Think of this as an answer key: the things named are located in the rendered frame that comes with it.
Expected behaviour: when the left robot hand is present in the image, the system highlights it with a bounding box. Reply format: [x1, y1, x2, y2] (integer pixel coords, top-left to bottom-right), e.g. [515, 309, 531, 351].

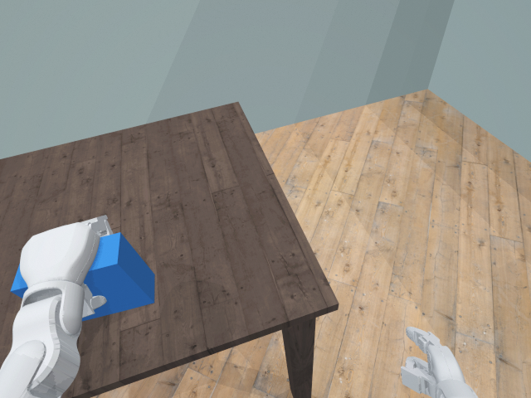
[20, 215, 113, 318]

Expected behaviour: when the table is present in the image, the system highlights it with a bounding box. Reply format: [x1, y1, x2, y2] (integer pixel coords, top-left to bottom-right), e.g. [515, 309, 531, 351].
[0, 102, 339, 398]

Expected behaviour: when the sponge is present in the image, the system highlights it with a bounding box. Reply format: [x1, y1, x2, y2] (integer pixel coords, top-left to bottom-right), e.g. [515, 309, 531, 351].
[11, 232, 154, 321]

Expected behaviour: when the robot left forearm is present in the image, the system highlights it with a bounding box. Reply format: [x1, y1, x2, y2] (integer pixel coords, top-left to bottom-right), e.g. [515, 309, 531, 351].
[0, 280, 85, 398]

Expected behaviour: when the robot right forearm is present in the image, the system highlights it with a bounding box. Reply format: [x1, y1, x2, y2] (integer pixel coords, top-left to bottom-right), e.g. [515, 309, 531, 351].
[436, 379, 478, 398]

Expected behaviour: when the right robot hand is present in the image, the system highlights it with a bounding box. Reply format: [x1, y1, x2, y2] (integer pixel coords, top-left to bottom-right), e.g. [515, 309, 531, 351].
[401, 327, 465, 398]

